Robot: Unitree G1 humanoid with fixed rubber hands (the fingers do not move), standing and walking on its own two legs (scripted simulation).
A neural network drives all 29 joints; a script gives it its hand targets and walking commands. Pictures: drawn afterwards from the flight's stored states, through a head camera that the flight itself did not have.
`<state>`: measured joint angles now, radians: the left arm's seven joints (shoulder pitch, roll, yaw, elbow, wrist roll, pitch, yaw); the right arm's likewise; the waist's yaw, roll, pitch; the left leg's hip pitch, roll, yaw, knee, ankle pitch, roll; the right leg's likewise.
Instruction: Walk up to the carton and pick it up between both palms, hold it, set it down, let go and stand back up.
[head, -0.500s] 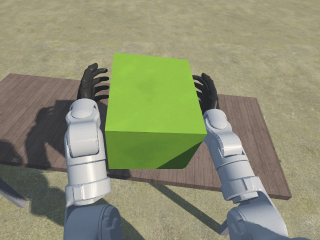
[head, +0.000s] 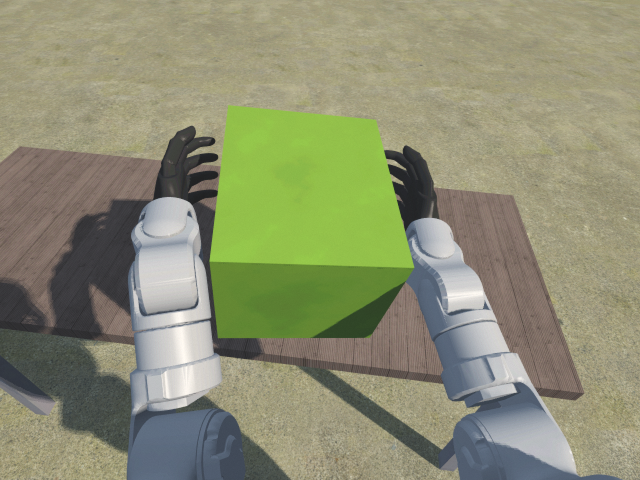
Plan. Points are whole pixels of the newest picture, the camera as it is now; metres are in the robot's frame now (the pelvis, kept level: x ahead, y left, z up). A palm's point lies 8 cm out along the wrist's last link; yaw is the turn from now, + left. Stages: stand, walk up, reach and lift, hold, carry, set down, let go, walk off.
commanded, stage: hold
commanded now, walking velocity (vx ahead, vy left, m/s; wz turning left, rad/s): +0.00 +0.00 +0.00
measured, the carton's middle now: (300, 224) +0.37 +0.01 +0.14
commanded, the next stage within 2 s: set down in 0.18 s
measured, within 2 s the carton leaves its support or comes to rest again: neither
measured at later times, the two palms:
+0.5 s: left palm (177, 187) +0.37 +0.14 +0.21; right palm (419, 207) +0.36 -0.13 +0.17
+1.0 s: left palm (198, 213) +0.40 +0.14 +0.14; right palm (412, 226) +0.38 -0.14 +0.12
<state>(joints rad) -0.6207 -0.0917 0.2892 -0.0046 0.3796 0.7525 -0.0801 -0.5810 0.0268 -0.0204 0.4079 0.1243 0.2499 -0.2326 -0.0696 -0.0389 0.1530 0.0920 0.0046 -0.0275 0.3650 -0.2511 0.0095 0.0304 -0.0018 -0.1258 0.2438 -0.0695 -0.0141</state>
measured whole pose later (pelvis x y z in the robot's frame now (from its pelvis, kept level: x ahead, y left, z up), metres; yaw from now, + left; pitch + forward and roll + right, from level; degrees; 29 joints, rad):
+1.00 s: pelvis +0.03 +0.00 +0.00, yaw +2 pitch -6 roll -2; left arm -0.50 -0.09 0.18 0.14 0.34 0.41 0.00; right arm -0.47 0.04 -0.07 0.54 0.04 -0.12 -0.21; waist -0.07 -0.05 0.12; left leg 0.02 0.01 -0.06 0.37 -0.28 0.01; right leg -0.01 0.01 -0.16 0.21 -0.09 -0.01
